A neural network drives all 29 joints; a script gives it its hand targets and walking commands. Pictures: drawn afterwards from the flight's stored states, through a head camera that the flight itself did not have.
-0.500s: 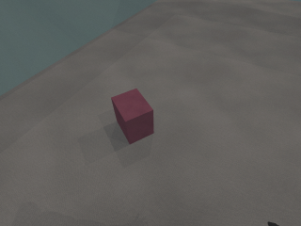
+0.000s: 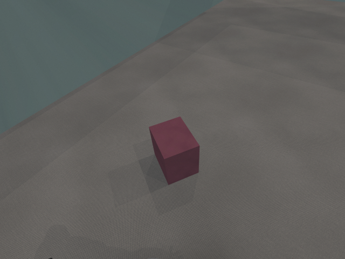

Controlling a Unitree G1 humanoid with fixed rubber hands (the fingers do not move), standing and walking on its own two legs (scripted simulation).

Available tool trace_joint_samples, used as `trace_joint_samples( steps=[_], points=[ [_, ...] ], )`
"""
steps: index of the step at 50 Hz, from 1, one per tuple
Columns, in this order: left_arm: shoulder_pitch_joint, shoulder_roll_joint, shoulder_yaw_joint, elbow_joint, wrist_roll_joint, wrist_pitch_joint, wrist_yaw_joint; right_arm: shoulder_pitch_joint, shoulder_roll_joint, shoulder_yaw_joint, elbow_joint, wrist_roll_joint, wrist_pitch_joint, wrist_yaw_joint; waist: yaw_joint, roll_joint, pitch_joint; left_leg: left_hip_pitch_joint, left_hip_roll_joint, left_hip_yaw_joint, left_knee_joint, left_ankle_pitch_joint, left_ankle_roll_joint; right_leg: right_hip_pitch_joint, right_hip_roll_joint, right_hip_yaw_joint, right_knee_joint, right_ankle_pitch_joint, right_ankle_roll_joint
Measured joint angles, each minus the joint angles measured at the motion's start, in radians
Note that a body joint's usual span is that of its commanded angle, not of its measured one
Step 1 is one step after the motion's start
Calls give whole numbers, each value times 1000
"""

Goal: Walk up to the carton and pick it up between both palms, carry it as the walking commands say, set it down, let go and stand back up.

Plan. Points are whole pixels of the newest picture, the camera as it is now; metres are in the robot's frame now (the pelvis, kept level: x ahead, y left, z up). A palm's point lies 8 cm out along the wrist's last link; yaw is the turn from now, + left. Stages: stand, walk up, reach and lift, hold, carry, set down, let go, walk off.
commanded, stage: walk up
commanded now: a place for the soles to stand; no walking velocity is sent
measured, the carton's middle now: (174, 150) +0.88 +0.04 -0.61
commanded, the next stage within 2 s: none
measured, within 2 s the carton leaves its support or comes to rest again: neither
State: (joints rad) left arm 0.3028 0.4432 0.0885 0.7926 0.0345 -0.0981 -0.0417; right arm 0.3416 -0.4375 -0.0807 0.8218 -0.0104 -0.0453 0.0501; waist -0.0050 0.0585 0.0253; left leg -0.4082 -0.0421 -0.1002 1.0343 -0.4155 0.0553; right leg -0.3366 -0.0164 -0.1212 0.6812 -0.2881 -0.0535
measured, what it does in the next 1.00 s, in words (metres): walks ahead: left foot, then right foot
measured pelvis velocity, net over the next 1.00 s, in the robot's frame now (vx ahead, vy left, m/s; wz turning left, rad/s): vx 0.31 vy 0.01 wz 0.03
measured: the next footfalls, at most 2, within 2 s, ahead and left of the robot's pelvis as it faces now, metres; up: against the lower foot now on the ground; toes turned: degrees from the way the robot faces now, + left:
left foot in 0.30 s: +0.24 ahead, +0.16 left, +0.00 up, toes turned +6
right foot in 0.66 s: +0.36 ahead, -0.12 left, +0.00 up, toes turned -5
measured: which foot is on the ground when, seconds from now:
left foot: up 0.00-0.28, down 0.30-0.68, up 0.70-0.94, down 0.96-1.00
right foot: down 0.00-0.30, up 0.32-0.64, down 0.66-0.98, up 1.00-1.00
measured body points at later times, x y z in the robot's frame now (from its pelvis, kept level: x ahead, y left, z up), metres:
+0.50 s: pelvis +0.17 +0.03 +0.01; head +0.19 +0.06 +0.46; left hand +0.24 +0.36 -0.10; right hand +0.27 -0.30 -0.06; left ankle +0.20 +0.15 -0.72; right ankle +0.22 -0.11 -0.67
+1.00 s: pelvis +0.31 +0.01 -0.01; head +0.33 +0.02 +0.44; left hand +0.35 +0.35 -0.10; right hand +0.40 -0.32 -0.09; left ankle +0.38 +0.12 -0.72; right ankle +0.32 -0.12 -0.71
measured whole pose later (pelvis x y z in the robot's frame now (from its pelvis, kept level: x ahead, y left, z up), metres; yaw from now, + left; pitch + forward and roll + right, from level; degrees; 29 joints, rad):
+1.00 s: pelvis +0.31 +0.01 -0.01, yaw +1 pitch -2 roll +0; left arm 0.37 0.48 0.07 0.73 0.01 -0.04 -0.04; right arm 0.34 -0.44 -0.07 0.77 -0.03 -0.10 0.02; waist 0.03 -0.02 0.07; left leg -0.43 0.02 0.08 0.74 -0.26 0.04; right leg -0.37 -0.06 -0.05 0.84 -0.42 -0.03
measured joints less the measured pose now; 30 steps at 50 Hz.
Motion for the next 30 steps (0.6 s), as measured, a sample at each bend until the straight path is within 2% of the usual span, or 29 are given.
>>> trace_joint_samples(
  steps=[4,11,15,16,19,21,26,30],
  points=[
    [36,-3,-3,-16,-6,-11,2,-27,-7,6,-5,5,-7,9,27,11,17,-92,33,17,0,79,-23,82,-2,-22,-80,-1,5],
    [93,12,-6,-20,-9,5,-12,-68,-13,1,-26,-4,-12,30,59,-41,46,-76,96,110,-311,163,-45,168,-39,-24,-152,-36,25],
    [111,20,-17,-34,-17,23,-15,-85,-22,-4,-44,-10,-32,14,69,-72,44,16,70,161,-484,205,-27,153,-70,-16,-51,-125,44],
    [108,16,-21,-34,-22,29,-11,-91,-24,-9,-53,-17,-41,4,64,-79,51,14,63,166,-470,262,-22,118,-76,6,44,-151,31],
    [74,2,-35,-32,-28,45,0,-91,-13,-9,-82,-6,-55,-22,37,-88,73,25,60,163,-404,206,-21,-17,-23,120,353,-180,14],
    [55,3,-41,-40,-31,50,0,-78,0,-3,-88,7,-59,-31,21,-103,76,63,60,166,-416,178,-23,-87,-19,143,414,-152,13],
    [23,3,-32,-62,-33,58,-21,-25,6,-1,-95,2,-55,-30,-13,-131,67,154,64,186,-445,138,-31,-170,-69,135,274,-66,33],
    [3,-6,-21,-64,-23,60,-43,12,-23,-11,-94,-7,-49,-20,-28,-106,54,198,85,205,-428,83,-43,-146,-81,102,82,0,26]
  ],
)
